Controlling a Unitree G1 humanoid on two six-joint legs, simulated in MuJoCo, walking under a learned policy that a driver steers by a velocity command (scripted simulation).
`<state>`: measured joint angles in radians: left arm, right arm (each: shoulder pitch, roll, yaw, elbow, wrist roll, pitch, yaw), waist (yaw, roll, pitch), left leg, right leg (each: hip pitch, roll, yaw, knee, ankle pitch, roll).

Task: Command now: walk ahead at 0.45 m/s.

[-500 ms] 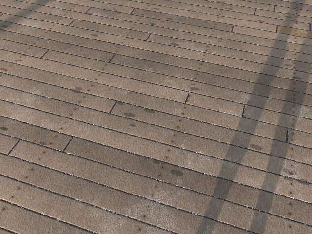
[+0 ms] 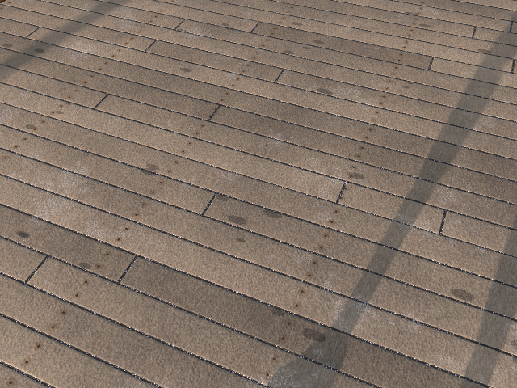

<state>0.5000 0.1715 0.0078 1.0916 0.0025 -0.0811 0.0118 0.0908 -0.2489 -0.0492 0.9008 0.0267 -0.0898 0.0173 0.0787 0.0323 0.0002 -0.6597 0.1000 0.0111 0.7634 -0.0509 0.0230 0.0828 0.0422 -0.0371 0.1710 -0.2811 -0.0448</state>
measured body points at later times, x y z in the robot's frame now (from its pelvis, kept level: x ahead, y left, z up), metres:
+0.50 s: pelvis +0.29 +0.06 +0.00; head +0.30 +0.05 +0.45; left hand +0.44 +0.31 -0.12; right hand +0.27 -0.20 -0.14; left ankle +0.25 +0.14 -0.74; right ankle +0.44 -0.14 -0.67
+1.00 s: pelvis +0.58 -0.05 +0.01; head +0.60 -0.07 +0.45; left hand +0.75 +0.18 -0.11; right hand +0.65 -0.36 -0.09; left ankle +0.76 +0.09 -0.67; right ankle +0.54 -0.10 -0.74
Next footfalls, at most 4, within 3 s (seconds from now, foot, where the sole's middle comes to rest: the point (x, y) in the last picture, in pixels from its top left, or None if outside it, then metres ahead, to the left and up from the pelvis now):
0.16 left None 0.29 0.14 -0.78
0.74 right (341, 361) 0.58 -0.12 -0.78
1.22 left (311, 247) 0.93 -0.04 -0.78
1.76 right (418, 213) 1.09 -0.38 -0.78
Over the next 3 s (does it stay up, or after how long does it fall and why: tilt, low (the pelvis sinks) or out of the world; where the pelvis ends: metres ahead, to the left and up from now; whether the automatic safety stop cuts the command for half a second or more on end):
stays up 1.65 -0.32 0.00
